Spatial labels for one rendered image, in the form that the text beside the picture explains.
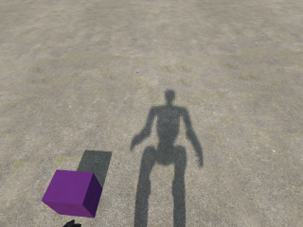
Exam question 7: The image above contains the carton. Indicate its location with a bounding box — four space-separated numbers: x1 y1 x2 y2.
42 169 102 218

